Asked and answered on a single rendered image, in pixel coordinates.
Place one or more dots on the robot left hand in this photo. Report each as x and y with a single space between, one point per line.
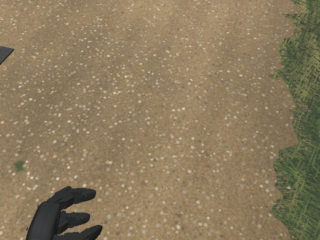
49 221

